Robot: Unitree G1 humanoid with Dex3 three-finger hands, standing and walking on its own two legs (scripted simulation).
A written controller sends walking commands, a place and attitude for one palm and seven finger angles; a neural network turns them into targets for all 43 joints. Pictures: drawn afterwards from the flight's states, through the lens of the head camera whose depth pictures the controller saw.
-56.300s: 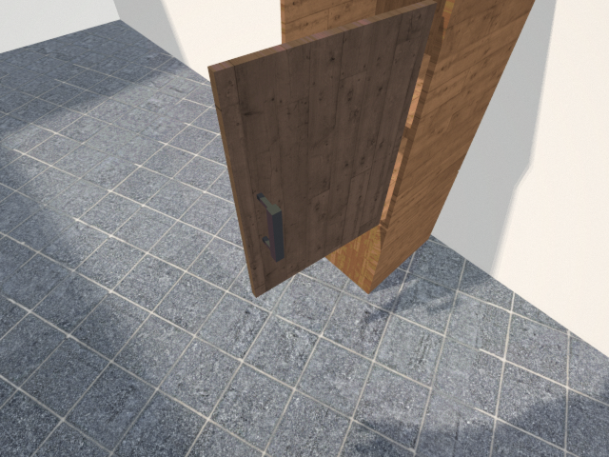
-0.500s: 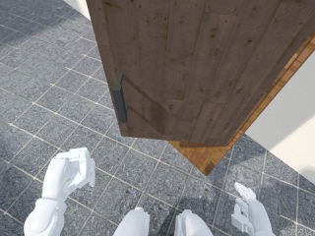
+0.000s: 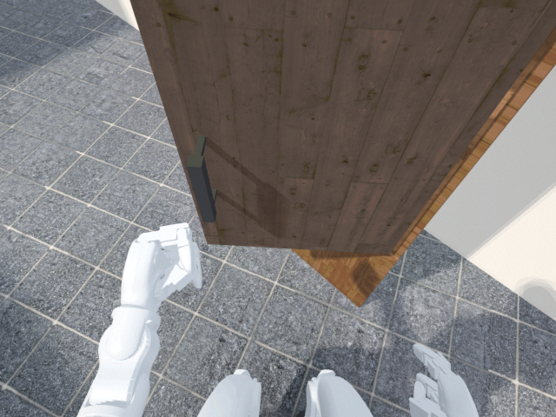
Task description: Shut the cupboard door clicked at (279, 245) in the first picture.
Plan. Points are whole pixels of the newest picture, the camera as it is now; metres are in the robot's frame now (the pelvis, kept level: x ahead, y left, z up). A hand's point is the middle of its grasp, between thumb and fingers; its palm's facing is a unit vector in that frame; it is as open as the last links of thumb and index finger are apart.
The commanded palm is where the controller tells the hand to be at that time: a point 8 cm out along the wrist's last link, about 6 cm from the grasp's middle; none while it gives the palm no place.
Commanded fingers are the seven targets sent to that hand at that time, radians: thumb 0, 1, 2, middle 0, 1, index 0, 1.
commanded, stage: bring the fist close to the handle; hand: left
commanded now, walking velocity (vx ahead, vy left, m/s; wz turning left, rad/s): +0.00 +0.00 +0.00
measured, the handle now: (205, 182) +0.45 +0.14 +0.04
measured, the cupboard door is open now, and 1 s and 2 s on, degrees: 41 41 24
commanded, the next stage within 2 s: push the door shut along its arc in 0.66 s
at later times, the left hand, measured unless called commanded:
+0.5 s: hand (214, 247) +0.34 +0.11 +0.04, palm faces -0.02 -1.00 -0.02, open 3.1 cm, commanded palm +0.32 +0.16 +0.04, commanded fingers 0.00 0.90 0.90 -1.30 -1.50 -1.30 -1.50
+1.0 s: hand (218, 225) +0.37 +0.11 +0.04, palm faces -0.07 -1.00 -0.04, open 3.1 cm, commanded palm +0.36 +0.16 +0.04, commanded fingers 0.00 0.90 0.90 -1.30 -1.50 -1.30 -1.50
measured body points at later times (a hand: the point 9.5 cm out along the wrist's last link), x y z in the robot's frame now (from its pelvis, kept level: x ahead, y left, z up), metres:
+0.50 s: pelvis +0.00 -0.01 +0.01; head +0.08 +0.00 +0.45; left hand +0.34 +0.16 +0.04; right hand +0.14 -0.25 -0.10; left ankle +0.01 +0.07 -0.63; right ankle +0.03 -0.09 -0.63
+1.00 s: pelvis -0.01 -0.01 +0.00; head +0.09 -0.01 +0.44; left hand +0.37 +0.16 +0.05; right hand +0.14 -0.26 -0.11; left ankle +0.01 +0.07 -0.63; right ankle +0.03 -0.09 -0.63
